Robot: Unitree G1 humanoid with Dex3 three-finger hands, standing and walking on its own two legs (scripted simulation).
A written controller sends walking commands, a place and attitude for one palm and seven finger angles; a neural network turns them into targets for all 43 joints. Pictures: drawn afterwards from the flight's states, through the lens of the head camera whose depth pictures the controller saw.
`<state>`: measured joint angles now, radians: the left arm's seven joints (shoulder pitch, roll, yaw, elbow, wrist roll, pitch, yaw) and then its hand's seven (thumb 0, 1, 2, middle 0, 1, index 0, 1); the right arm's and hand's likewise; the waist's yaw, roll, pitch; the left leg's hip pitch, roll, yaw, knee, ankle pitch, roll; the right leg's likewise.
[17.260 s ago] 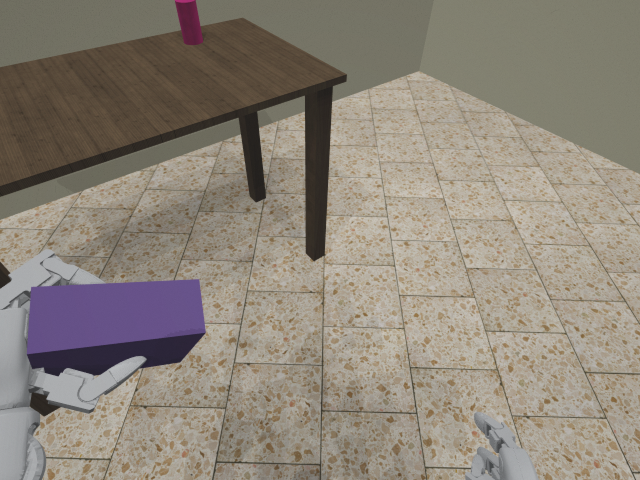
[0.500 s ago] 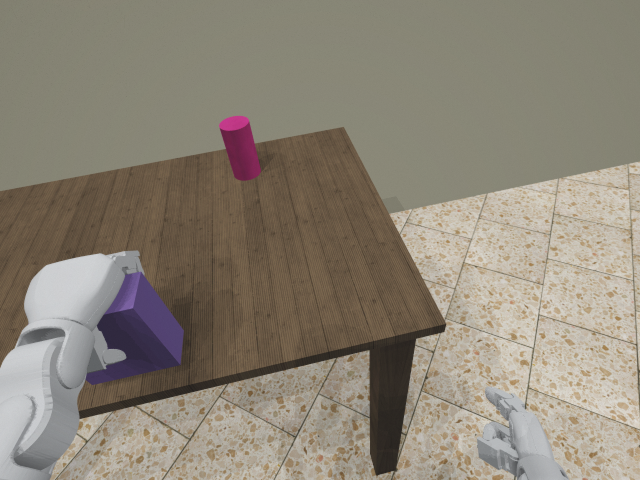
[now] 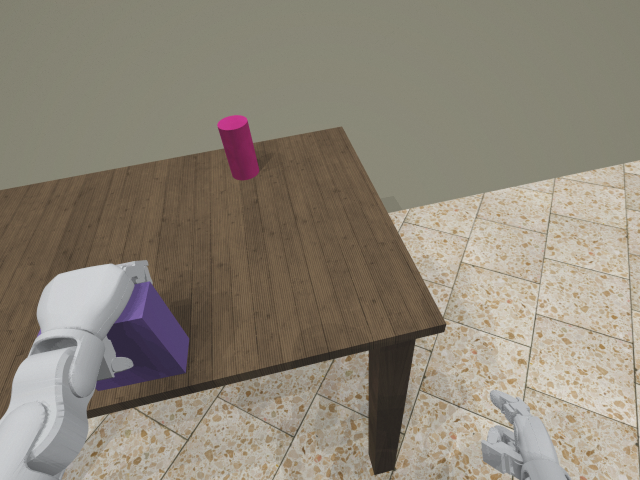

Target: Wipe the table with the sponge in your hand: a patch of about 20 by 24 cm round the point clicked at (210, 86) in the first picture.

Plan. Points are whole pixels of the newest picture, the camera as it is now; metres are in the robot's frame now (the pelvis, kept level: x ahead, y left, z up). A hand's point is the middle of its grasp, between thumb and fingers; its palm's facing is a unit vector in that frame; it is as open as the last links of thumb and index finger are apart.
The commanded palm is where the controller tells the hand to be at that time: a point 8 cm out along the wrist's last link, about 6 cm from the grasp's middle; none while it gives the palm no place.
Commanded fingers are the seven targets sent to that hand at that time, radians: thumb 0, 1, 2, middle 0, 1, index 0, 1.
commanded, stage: lower the sponge onto the table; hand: left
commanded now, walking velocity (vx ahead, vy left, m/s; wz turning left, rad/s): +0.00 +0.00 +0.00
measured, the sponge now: (131, 348) +0.24 +0.29 +0.05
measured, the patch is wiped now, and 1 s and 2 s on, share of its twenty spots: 0.00 0.30 0.45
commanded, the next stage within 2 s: wipe forward along the first lane in 0.04 s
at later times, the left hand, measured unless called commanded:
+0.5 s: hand (126, 293) +0.29 +0.30 +0.10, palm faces -0.04 -0.01 -1.00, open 9.6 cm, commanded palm +0.26 +0.30 +0.14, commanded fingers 0.00 0.10 1.30 -1.20 -1.60 -1.20 -1.60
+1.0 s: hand (133, 268) +0.33 +0.32 +0.10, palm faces -0.08 +0.00 -1.00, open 9.7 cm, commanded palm +0.32 +0.32 +0.13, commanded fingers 0.00 0.10 1.30 -1.20 -1.60 -1.20 -1.60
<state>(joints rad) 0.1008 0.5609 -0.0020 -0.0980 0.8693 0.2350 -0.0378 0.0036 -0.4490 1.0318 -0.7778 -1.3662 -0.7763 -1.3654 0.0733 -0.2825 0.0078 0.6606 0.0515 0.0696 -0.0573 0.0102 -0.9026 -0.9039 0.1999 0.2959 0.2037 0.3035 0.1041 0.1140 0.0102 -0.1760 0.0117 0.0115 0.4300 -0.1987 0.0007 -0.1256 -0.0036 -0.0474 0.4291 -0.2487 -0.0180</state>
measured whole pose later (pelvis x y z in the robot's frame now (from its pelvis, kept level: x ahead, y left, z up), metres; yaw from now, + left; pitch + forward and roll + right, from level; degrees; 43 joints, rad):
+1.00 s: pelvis +0.00 -0.01 -0.01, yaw +1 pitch +2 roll +0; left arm -0.32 0.60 0.01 0.41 0.93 0.14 -0.06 0.01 -0.50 1.10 -0.79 -1.36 -0.79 -1.36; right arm 0.15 -0.30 -0.01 0.68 0.08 0.11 -0.05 0.01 -0.90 -0.90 0.20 0.30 0.20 0.30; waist 0.05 0.09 -0.04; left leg -0.33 0.02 -0.01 0.51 -0.23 0.00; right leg -0.27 0.00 -0.07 0.51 -0.28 -0.03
